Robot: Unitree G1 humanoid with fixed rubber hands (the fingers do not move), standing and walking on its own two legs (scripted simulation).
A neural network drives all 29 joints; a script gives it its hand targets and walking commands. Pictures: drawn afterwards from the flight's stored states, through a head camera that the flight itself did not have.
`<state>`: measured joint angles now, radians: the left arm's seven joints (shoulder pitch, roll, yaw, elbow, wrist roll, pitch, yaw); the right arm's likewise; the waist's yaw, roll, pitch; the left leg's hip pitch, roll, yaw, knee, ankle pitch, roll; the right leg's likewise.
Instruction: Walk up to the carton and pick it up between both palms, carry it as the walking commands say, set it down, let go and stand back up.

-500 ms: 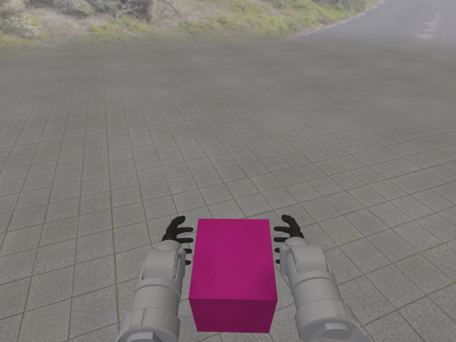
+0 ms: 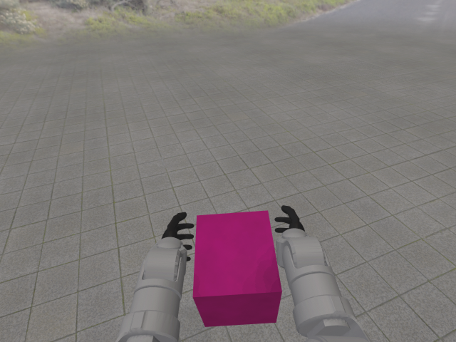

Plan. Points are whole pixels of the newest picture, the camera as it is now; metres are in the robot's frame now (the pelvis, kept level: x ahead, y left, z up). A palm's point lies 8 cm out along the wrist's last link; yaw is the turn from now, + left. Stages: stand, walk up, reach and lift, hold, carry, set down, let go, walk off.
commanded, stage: carry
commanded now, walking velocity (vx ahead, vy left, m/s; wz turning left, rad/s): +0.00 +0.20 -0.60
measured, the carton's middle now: (236, 268) +0.33 -0.01 -0.03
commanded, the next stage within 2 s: none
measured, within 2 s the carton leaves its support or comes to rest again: neither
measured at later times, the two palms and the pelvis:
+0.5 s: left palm (201, 236) +0.32 +0.06 +0.07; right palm (333, 275) +0.24 -0.16 +0.07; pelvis +0.00 +0.06 -0.01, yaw -20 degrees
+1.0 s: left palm (190, 225) +0.33 +0.08 +0.10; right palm (311, 295) +0.20 -0.11 +0.09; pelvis +0.03 +0.17 -0.01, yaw -40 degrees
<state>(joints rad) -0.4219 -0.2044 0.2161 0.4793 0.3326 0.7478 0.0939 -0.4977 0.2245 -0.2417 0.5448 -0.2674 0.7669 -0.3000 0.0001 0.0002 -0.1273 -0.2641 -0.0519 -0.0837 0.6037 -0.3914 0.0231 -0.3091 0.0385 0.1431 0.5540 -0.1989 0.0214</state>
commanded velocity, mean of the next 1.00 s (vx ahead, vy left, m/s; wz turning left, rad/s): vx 0.00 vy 0.20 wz -0.60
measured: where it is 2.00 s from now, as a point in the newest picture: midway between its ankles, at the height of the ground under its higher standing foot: outside the picture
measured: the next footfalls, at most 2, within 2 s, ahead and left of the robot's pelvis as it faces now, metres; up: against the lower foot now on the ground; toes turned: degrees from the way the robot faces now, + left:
right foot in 0.36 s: +0.02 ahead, -0.07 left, +0.00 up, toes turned -18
left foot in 0.68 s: +0.11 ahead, +0.20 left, +0.00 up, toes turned -26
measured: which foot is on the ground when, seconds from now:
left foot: down 0.00-0.36, up 0.38-0.66, down 0.68-1.00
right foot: down 0.00-0.08, up 0.10-0.34, down 0.36-0.68, up 0.70-0.98, down 1.00-1.00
